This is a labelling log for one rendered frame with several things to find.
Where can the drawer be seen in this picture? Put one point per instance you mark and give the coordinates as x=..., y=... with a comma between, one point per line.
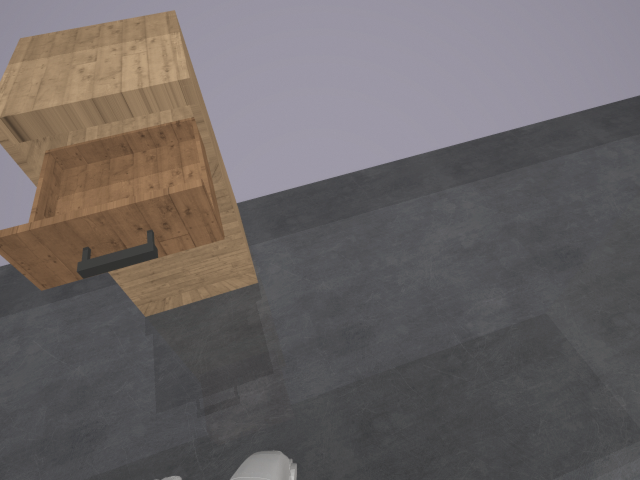
x=107, y=193

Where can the cabinet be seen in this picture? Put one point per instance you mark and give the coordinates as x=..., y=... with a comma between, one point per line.
x=86, y=83

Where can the handle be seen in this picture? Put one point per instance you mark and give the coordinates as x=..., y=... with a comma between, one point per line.
x=120, y=259

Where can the robot left thigh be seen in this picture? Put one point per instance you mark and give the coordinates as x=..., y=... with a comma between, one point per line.
x=266, y=465

